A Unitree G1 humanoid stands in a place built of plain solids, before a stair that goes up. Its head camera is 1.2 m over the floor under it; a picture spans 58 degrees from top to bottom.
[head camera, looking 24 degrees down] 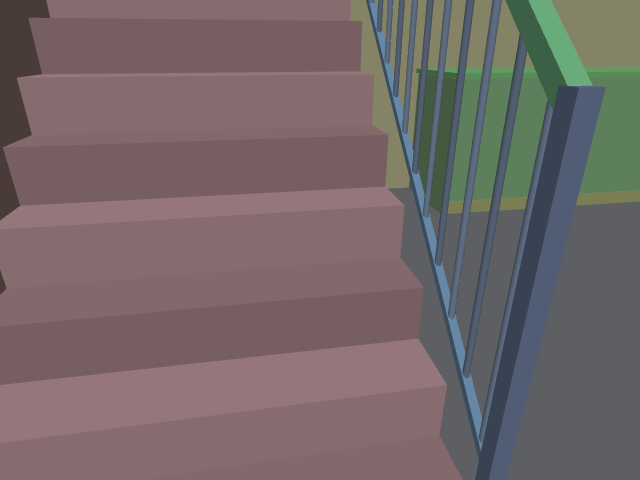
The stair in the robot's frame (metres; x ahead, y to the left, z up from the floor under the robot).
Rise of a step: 0.18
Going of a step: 0.21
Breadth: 1.21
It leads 10 degrees to the left of straight ahead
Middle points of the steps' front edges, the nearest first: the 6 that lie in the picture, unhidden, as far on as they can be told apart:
0.80 0.25 0.37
1.00 0.29 0.56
1.21 0.32 0.74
1.41 0.36 0.93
1.61 0.39 1.11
1.81 0.43 1.30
